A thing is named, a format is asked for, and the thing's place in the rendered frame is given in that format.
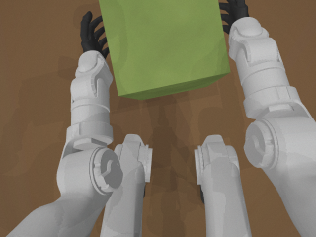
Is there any robot right forearm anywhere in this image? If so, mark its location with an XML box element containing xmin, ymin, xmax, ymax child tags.
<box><xmin>228</xmin><ymin>17</ymin><xmax>316</xmax><ymax>123</ymax></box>

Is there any left robot hand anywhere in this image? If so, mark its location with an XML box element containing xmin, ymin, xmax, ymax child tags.
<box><xmin>80</xmin><ymin>11</ymin><xmax>110</xmax><ymax>60</ymax></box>

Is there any robot left forearm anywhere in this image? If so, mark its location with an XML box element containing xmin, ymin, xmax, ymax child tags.
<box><xmin>56</xmin><ymin>50</ymin><xmax>114</xmax><ymax>181</ymax></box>

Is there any right robot hand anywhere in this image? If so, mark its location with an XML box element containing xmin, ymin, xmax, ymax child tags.
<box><xmin>218</xmin><ymin>0</ymin><xmax>250</xmax><ymax>34</ymax></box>

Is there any robot right foot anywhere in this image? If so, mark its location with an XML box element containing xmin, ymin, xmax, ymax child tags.
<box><xmin>199</xmin><ymin>185</ymin><xmax>205</xmax><ymax>204</ymax></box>

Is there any robot left upper arm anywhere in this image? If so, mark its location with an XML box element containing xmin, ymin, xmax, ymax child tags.
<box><xmin>6</xmin><ymin>146</ymin><xmax>123</xmax><ymax>237</ymax></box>

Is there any carton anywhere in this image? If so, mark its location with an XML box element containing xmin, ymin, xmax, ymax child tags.
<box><xmin>99</xmin><ymin>0</ymin><xmax>231</xmax><ymax>101</ymax></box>

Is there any left robot shin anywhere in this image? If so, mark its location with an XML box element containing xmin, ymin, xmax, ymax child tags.
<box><xmin>114</xmin><ymin>134</ymin><xmax>145</xmax><ymax>160</ymax></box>

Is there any robot right upper arm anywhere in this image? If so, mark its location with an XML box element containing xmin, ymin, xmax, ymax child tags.
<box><xmin>243</xmin><ymin>116</ymin><xmax>316</xmax><ymax>237</ymax></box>

